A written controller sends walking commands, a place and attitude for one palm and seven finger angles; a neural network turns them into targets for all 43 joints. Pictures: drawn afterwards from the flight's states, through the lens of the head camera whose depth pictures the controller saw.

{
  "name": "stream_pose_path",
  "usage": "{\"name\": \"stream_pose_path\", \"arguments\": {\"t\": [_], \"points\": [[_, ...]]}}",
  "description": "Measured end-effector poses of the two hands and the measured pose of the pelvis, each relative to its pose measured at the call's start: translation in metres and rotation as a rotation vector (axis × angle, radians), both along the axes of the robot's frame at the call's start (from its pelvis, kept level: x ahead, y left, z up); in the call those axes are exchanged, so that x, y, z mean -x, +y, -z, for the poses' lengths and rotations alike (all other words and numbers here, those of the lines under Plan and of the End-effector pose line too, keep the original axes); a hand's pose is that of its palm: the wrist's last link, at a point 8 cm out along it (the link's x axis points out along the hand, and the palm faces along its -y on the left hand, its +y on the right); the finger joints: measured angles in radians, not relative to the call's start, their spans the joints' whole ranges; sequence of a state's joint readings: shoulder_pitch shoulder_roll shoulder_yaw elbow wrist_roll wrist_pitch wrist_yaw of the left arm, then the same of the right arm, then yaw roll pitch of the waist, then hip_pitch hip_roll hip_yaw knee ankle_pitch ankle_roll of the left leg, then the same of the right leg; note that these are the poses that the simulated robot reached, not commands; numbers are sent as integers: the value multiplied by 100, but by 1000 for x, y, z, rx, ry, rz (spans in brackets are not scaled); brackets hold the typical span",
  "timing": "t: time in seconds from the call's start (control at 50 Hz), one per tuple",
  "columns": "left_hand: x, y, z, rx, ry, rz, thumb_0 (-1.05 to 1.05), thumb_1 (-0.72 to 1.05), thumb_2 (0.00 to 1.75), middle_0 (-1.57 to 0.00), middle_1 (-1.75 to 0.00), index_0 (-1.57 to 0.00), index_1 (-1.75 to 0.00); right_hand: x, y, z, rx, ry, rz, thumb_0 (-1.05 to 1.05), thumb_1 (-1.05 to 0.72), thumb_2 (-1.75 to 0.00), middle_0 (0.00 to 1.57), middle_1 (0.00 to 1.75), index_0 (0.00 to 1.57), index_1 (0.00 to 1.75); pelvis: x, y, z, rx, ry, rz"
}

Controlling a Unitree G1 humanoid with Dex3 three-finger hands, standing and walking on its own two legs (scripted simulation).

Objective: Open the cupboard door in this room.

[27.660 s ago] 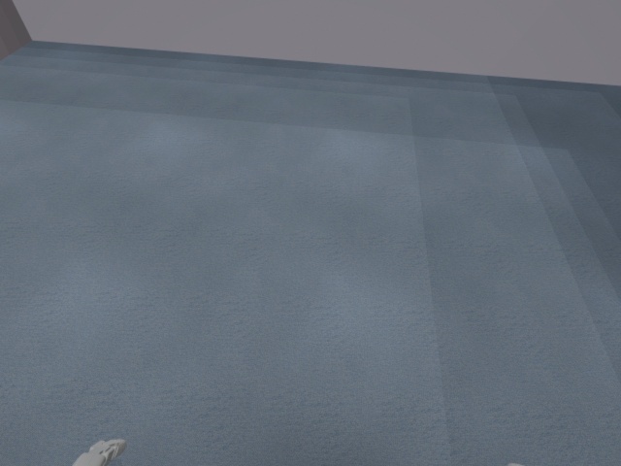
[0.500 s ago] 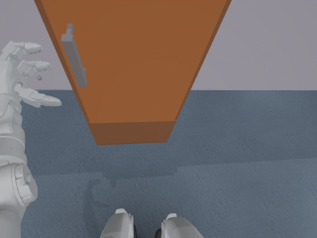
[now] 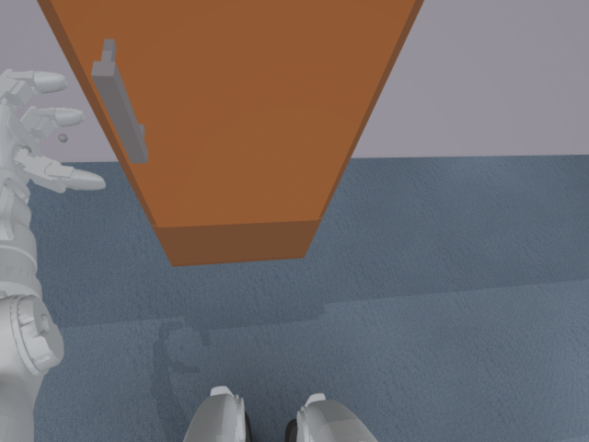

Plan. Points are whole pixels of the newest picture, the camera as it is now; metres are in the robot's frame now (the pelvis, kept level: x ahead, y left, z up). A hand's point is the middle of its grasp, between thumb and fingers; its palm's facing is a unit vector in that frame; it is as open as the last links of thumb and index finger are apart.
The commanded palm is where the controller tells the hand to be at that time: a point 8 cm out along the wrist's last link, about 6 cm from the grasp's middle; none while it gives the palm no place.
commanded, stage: move the hooked fingers beside the handle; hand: left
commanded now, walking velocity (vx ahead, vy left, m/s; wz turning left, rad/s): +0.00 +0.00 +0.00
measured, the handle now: (125, 107) +0.54 +0.20 +0.06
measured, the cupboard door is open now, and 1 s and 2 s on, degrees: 0 0 0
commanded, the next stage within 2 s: slide the fingers in behind the handle in 0.48 s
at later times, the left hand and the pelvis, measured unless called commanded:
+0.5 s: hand (64, 134) +0.49 +0.26 +0.07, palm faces +0.09 -1.00 -0.01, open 14.0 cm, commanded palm +0.47 +0.29 +0.06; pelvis +0.00 +0.00 +0.00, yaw +0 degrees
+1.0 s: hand (89, 137) +0.49 +0.23 +0.06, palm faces +0.09 -1.00 -0.01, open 14.0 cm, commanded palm +0.47 +0.26 +0.06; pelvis +0.00 +0.00 +0.00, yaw +0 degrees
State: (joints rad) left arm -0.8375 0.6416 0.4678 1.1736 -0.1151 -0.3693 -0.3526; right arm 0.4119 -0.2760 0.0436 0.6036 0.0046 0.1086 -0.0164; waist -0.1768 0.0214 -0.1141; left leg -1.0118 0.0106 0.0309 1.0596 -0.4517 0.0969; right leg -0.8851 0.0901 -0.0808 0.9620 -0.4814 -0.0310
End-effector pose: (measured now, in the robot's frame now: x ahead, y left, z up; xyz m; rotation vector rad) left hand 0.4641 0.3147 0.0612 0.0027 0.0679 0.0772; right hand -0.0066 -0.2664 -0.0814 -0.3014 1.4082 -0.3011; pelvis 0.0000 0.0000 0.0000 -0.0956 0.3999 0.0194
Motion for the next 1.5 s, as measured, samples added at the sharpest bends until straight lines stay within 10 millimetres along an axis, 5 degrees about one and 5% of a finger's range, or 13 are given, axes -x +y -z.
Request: {"name": "stream_pose_path", "arguments": {"t": [0.16, 0.28, 0.62, 0.92, 1.5], "points": [[2, 0, -11, -12, -38, 2, -2, -50, 30, -30, -120, -30, -120, -11, 0, 0, -3, -15, -19, 1, -90, -89, 21, 30, 20, 30, 0, 1, -1, 4, -11, -12], [1, -5, 0, 4, 20, 13, -2, -50, 30, -30, -120, -30, -120, -14, 0, 2, 1, -30, -32, 0, -90, -89, 21, 30, 20, 30, 3, 1, 0, 2, -7, -16], [0, 0, -4, -22, 6, -2, -2, -50, 30, -30, -120, -30, -120, 4, -3, 1, 4, 2, -6, 0, -90, -89, 21, 30, 20, 30, 4, -2, 2, 3, -5, -8], [-2, -27, 5, 2, -3, 7, -2, -50, 30, -30, -120, -30, -120, -4, -2, 4, -9, -20, -8, 1, -90, -89, 20, 30, 20, 30, 3, -2, 2, -1, -6, -5], [1, -38, 1, 6, -44, -55, -2, -50, 30, -30, -120, -26, -125, -8, -7, 14, -36, 11, -61, 1, -90, -89, 20, 30, 20, 30, 7, -9, 8, 1, 2, -43]]}}
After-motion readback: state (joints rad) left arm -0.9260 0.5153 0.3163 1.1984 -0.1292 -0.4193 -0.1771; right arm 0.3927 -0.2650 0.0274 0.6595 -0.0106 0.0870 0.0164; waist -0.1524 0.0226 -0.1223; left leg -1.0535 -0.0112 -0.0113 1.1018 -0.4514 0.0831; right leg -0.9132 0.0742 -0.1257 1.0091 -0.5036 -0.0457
